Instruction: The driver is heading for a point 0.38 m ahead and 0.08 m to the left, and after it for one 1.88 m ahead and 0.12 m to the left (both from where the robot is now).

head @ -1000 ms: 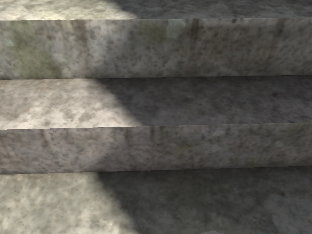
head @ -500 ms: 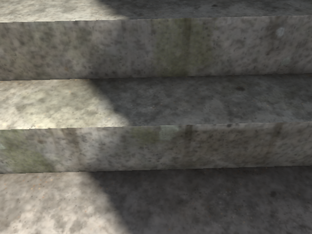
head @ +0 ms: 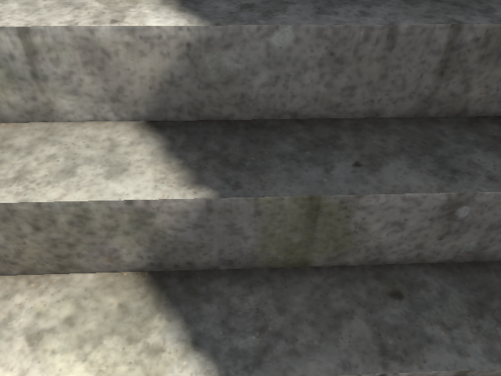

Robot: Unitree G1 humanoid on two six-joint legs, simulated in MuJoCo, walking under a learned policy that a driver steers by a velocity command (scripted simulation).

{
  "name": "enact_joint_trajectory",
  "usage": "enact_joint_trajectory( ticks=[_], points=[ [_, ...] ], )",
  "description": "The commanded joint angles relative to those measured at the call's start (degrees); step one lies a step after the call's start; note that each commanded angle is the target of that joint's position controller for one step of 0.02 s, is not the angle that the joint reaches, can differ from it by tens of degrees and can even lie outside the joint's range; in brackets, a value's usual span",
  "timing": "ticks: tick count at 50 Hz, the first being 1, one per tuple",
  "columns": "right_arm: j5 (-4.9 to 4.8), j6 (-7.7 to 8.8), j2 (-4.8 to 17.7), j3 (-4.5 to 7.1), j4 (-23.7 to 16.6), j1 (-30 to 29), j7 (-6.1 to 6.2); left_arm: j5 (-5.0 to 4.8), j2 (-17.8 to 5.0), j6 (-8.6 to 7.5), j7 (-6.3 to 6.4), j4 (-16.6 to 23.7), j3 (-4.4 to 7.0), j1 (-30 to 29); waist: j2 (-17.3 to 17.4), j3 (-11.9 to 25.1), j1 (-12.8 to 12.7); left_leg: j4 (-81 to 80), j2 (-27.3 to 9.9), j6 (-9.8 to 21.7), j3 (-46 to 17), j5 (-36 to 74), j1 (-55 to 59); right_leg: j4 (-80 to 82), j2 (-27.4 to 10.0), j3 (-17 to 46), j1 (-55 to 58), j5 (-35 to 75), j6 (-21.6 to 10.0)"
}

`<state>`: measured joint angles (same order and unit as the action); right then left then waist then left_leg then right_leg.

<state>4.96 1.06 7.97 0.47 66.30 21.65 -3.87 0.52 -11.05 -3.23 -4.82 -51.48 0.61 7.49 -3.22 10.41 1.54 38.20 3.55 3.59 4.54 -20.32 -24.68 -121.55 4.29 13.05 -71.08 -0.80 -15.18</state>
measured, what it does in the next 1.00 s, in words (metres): climbs, turning left: right foot 0.21 m higher, then left foot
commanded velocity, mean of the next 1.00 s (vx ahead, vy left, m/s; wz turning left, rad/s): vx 0.09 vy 0.00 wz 0.35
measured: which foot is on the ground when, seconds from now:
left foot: down 0.00-0.26, up 0.28-0.70, down 0.72-1.00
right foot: up 0.00-0.18, down 0.20-0.72, up 0.74-1.00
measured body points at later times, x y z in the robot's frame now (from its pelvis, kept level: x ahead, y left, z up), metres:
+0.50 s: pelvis +0.16 -0.04 +0.20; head +0.15 -0.04 +0.65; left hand +0.25 +0.20 +0.07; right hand +0.26 -0.27 +0.06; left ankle +0.16 +0.12 -0.34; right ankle +0.23 -0.14 -0.51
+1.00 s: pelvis +0.21 +0.00 +0.22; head +0.21 +0.02 +0.67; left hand +0.29 +0.30 +0.12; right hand +0.47 -0.16 +0.15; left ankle +0.21 +0.11 -0.51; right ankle +0.22 -0.15 -0.36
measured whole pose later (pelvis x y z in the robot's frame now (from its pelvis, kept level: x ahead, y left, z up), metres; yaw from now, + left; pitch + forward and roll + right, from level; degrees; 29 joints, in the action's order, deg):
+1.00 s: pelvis +0.21 +0.00 +0.22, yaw +22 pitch +8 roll +0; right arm 0.5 1.9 11.9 0.4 40.3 6.7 -0.5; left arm 2.6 -15.1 -2.9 -0.7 -42.8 3.3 7.8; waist -2.5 9.1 2.5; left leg 30.8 4.1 2.8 -4.0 -11.0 -27.9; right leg -84.8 -0.4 3.9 -45.0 -14.3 8.5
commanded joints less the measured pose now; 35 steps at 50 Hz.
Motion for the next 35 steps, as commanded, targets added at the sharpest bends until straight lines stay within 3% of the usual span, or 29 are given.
enact_joint_trajectory(
  ticks=[1,3,4,5,6,7,8,9,10,11,12,13,14,15,16,17,18,19,20,22,23,25,26,28,29,30,32,34,35],
  points=[
    [1.6,1.79,-1.04,-1.37,-2.04,-1.59,-0.15,0.04,3.5,0.79,0.07,2.73,-2.65,-2.55,5.98,-5.03,-3.76,-20.35,-13.94,10.31,-14.83,14.56,6.07,-18.28,-2.66,-5.2,-16.87,-5.61,-2.21],
    [2.23,2.86,-1.08,-1.7,-1.72,0.86,-0.22,0.21,3.19,1.25,0.81,4.89,-3.27,-7.8,2.14,-5.85,-3.16,-21.13,-13.18,9.07,-10.56,16.98,8.04,-9.55,-5.74,-7.73,-18.94,-2.15,-1.92],
    [2.97,3.12,0.18,-1.64,-2.73,0.38,-1.19,-0.31,1.04,2.29,1.97,9.67,-3.13,-15.37,1.51,-2.07,-3.37,-22.96,-12.38,7.44,-6.54,22.1,5.04,7.81,-8.57,-11.36,-11.62,1.78,-0.14],
    [2.07,4.01,1.98,-1.15,-4.09,2.07,-1.15,-0.67,0.03,3.24,3.05,12.27,-2.98,-20.96,5.14,-0.25,-2.04,-24.71,-11.53,7.38,-5.27,30.45,3.12,15.34,-10.48,-15.66,-6.1,-1.02,2.36],
    [-0.09,4.12,3.89,-0.77,-5.43,1.29,-2.09,0.39,0.2,5.61,2.65,14.77,-3.72,-29.24,6.5,-1.58,-0.95,-34.38,-14.17,8.48,-5.65,31.37,-3.15,25.63,-10.0,-20.25,4.27,-16.17,3.69],
    [-0.98,3.36,5.2,-0.71,-3.04,5.27,-3.24,1.04,2.54,8.33,1.7,15.36,-4.78,-30.0,11.13,-1.73,-1.47,-36.4,-17.08,11.95,-7.57,40.26,-7.86,29.86,-7.93,-22.05,13.82,-18.76,3.67],
    [-2.94,5.53,8.12,-0.18,-4.2,5.81,-3.51,1.42,2.93,8.16,0.1,14.18,-4.07,-26.29,14.45,-1.32,-3.59,-32.06,-16.55,12.62,-5.48,72.47,-4.5,31.51,-4.31,-26.8,22.17,-19.15,6.47],
    [-3.91,6.72,12.1,1.11,-3.12,5.58,-4.03,1.39,1.17,8.45,0.08,12.13,-3.71,-18.32,15.57,3.11,-6.71,-26.86,-18.58,13.18,-5.45,100.48,5.84,38.09,-2.42,-23.43,23.97,-11.24,6.08],
    [-6.63,7.7,13.49,2.13,-3.79,3.95,-4.19,1.89,-0.64,7.66,0.36,9.58,-2.82,-11.61,15.67,3.8,-8.4,-19.8,-18.61,12.34,-4.98,109.92,21.91,53.04,-0.49,-22.94,20.4,-17.06,6.59],
    [-4.82,8.01,10.78,2.07,-3.34,6.71,-4.9,1.84,-2.33,7.4,1.88,7.62,-2.59,-7.99,11.52,12.58,-5.98,-12.48,-18.22,9.34,-5.34,115.69,20.86,52.71,-3.53,-16.22,31.17,-0.76,2.2],
    [-2.44,7.54,9.55,2.35,-4.9,6.8,-5.19,1.36,-4.21,8.05,3.01,6.53,-1.98,-3.3,6.6,19.4,-5.68,-4.78,-15.66,9.12,-7.6,103.73,12.01,59.45,-5.94,-5.85,44.06,0.26,-0.58],
    [-0.85,6.21,6.75,1.93,-7.52,2.01,-6.11,2.6,-7.04,9.01,4.1,6.15,-0.5,2.09,-1.26,18.04,-9.23,2.4,-10.48,9.82,-9.4,80.42,-0.58,74.65,-10.22,6.84,51.19,-14.31,-2.55],
    [-1.01,3.91,2.19,2.06,-4.26,1.25,-6.57,5.54,-8.9,8.46,3.73,6.21,0.8,4.02,-11.8,10.61,-13.19,32.15,-4.42,5.98,-12.41,29.11,-13.26,93.87,-18.8,25.2,46.03,-32.55,-5.64],
    [-3.84,2.62,2.72,2.4,-3.78,1.31,-5.3,5.0,-9.83,6.15,4.25,5.45,1.65,3.62,-10.23,8.02,-12.42,60.03,-3.31,4.86,-20.78,23.4,-23.52,98.38,-22.25,33.02,44.14,-46.98,-5.55],
    [-5.84,2.74,2.68,2.55,-4.22,-0.17,-4.26,3.69,-9.95,4.21,4.14,2.0,1.63,0.83,-8.41,2.58,-8.86,70.69,-2.24,5.08,-22.84,20.93,-31.58,97.45,-22.25,28.45,41.0,-51.55,-2.21],
    [-6.25,3.27,2.2,2.54,-3.08,-1.11,-3.56,2.58,-5.37,2.49,3.16,-1.89,0.82,-1.11,1.94,-2.22,-5.88,73.92,-1.59,5.87,-21.48,17.89,-35.56,95.28,-20.78,19.17,39.63,-48.49,-0.04],
    [-5.27,3.53,1.21,2.06,-3.76,-2.5,-2.38,1.38,-0.08,0.91,2.83,-3.62,-0.3,-2.94,6.78,-3.85,-3.59,71.54,-2.52,6.63,-20.75,17.32,-36.94,94.05,-20.21,11.23,38.78,-41.61,1.58],
    [-4.58,3.27,-0.37,1.41,-4.11,-3.07,-0.94,0.8,4.53,-0.25,2.98,-3.82,-1.36,-7.65,7.99,-3.35,-1.37,68.02,-3.75,6.59,-20.49,13.84,-34.74,94.71,-17.72,3.88,37.66,-33.35,3.26],
    [-4.68,2.78,-1.36,1.34,-3.75,-2.15,-0.13,0.38,6.0,-0.97,3.41,-2.08,-1.63,-12.42,6.76,-3.35,0.76,64.98,-4.25,5.15,-19.47,11.38,-32.73,96.32,-15.55,-3.72,36.51,-27.03,4.5],
    [-4.11,2.33,2.87,1.94,-6.25,-5.27,0.33,1.18,4.11,-1.8,4.14,1.61,-1.23,-15.05,6.87,1.0,1.51,58.97,-6.01,0.01,-14.33,14.4,-31.51,97.71,-15.22,-12.72,39.38,-17.57,5.36],
    [-4.11,2.24,3.25,1.72,-6.78,-7.72,0.28,2.0,1.5,-1.83,4.48,2.9,-0.33,-13.56,5.46,2.13,-0.32,59.2,-5.87,-1.94,-12.73,14.68,-31.43,98.83,-15.34,-14.92,41.12,-14.92,4.98],
    [-5.14,1.98,5.69,1.9,-9.94,-13.91,0.04,1.93,-2.56,-1.86,3.87,4.4,1.01,-9.2,1.01,0.87,-3.13,55.66,-6.74,-3.7,-8.93,9.3,-33.24,104.49,-17.27,-17.93,46.03,-15.26,4.57],
    [-4.46,1.54,6.84,2.01,-10.32,-11.99,0.08,2.12,-4.39,-1.64,3.84,6.2,1.48,-11.87,-0.93,1.75,-0.88,54.7,-7.55,-3.09,-6.9,10.91,-24.93,105.51,-16.57,-19.29,42.01,-13.51,5.5],
    [-2.39,1.21,7.25,2.39,-11.1,-9.49,-0.19,1.76,-7.97,-3.5,3.83,11.1,2.82,-18.97,1.07,-0.94,2.33,40.67,-9.74,-2.49,-4.47,11.11,-11.49,108.91,-14.55,-24.05,37.82,-15.19,8.57],
    [-2.14,1.26,6.98,2.39,-11.89,-11.04,-0.67,1.6,-7.65,-4.94,3.69,11.09,2.76,-20.26,0.63,-3.77,3.43,34.74,-11.87,-2.39,-7.09,11.65,-7.96,108.35,-16.08,-23.75,39.45,-12.06,9.72],
    [-1.44,1.16,6.44,1.98,-13.19,-11.95,-0.62,0.96,-7.64,-5.87,3.96,11.05,2.87,-19.09,1.41,-4.24,2.71,28.18,-12.05,-2.35,-7.85,7.26,-8.96,107.27,-18.58,-21.93,45.29,-5.36,7.73],
    [-1.07,0.78,5.65,1.21,-15.23,-9.51,0.3,1.77,-8.41,-6.61,4.11,9.99,3.54,-16.96,-0.02,-3.83,2.78,19.75,-11.89,-2.43,-9.03,3.29,-11.14,103.83,-24.95,-18.2,57.53,11.23,2.33],
    [-3.04,2.04,5.46,1.12,-17.77,-9.26,0.72,2.21,-8.3,-4.98,3.82,10.2,3.97,-15.4,1.06,-3.18,3.28,0.66,-9.92,-1.1,-4.97,8.21,-8.5,98.06,-25.59,-20.35,66.11,14.31,2.07],
    [-3.47,3.51,6.74,2.11,-17.18,-9.56,1.06,1.55,-6.21,-3.94,3.37,9.27,3.75,-11.21,3.9,-3.04,0.82,-8.82,-6.19,-0.09,-2.81,11.28,-4.6,92.46,-21.8,-22.02,66.89,4.91,4.68]
  ],
)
